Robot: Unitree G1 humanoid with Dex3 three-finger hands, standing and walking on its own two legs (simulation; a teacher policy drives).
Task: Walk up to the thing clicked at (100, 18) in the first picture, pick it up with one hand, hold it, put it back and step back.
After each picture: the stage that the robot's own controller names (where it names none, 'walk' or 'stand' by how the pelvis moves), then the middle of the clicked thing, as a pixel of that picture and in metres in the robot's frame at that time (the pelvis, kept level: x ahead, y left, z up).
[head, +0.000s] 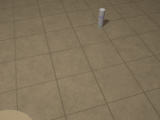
stand; (101, 18) +1.73 -0.28 -0.65
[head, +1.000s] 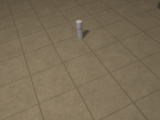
walk; (79, 30) +1.61 +0.10 -0.62
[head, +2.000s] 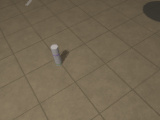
walk; (56, 55) +1.07 +0.30 -0.64
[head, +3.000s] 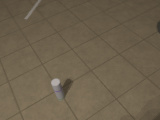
walk; (58, 90) +0.69 +0.26 -0.65
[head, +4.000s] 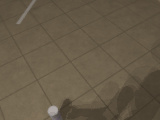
stand; (56, 116) +0.43 +0.23 -0.64
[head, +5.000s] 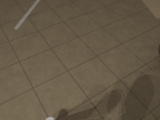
stand; out of the picture +0.39 +0.20 -0.66
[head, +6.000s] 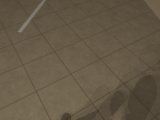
stand; out of the picture +0.37 +0.19 -0.66
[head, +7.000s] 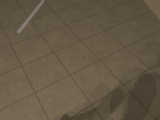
stand; out of the picture +0.35 +0.19 -0.66
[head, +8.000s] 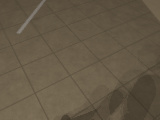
stand; out of the picture +0.36 +0.19 -0.66
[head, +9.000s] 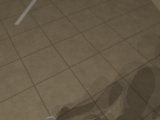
go down; out of the picture +0.37 +0.19 -0.65
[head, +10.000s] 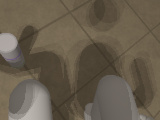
go down; (12, 53) +0.45 +0.24 -0.25
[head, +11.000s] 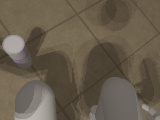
approach; (20, 54) +0.45 +0.23 -0.26
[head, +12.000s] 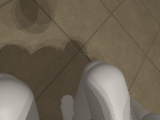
close in; out of the picture +0.43 +0.28 -0.16
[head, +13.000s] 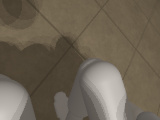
close; out of the picture +0.43 +0.29 -0.16
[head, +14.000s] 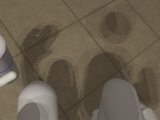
lift; (0, 63) +0.35 +0.25 -0.03
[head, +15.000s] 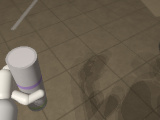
hold; (31, 84) +0.31 +0.16 +0.09
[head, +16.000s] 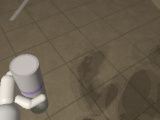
hold; (33, 88) +0.31 +0.16 +0.03
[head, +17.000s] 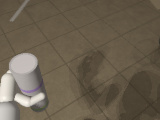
hold; (33, 87) +0.32 +0.16 +0.03
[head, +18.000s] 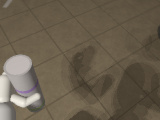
crouch; (28, 88) +0.32 +0.18 +0.00
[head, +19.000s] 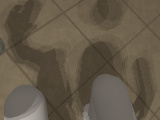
lower; out of the picture +0.48 +0.24 -0.04
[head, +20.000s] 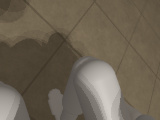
lower; out of the picture +0.44 +0.29 -0.16
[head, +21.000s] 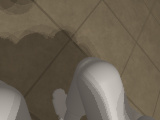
lower; out of the picture +0.44 +0.30 -0.16
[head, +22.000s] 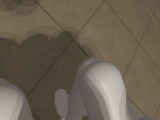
lower; out of the picture +0.43 +0.29 -0.16
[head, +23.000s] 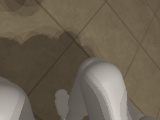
lower; out of the picture +0.42 +0.29 -0.16
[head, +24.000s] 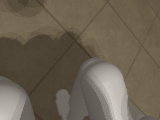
draw back; out of the picture +0.42 +0.28 -0.17
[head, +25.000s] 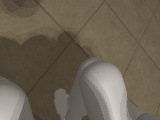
rise; out of the picture +0.41 +0.28 -0.17
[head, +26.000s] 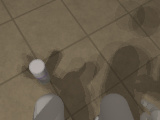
walk; (41, 73) +0.43 +0.20 -0.39
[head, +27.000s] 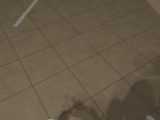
stand; out of the picture +0.37 +0.18 -0.60
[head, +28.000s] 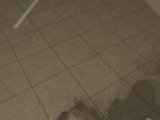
stand; out of the picture +0.37 +0.19 -0.60
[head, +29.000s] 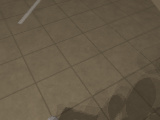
stand; out of the picture +0.37 +0.18 -0.62
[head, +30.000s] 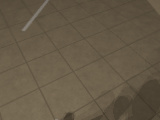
stand; out of the picture +0.38 +0.18 -0.66
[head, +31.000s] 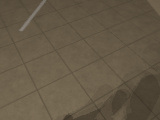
stand; out of the picture +0.35 +0.18 -0.66
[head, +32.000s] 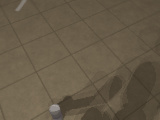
walk; (56, 114) +0.39 +0.17 -0.64
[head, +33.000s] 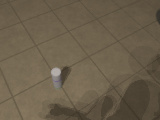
walk; (57, 79) +0.62 +0.16 -0.63
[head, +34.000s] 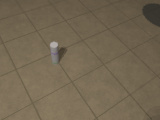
walk; (54, 53) +0.95 +0.21 -0.64
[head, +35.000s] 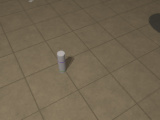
stand; (61, 62) +0.97 +0.18 -0.64
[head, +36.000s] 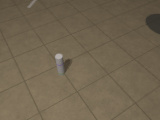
stand; (60, 65) +0.98 +0.20 -0.66
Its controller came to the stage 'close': yes
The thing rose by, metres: 0.68
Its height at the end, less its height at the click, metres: +0.00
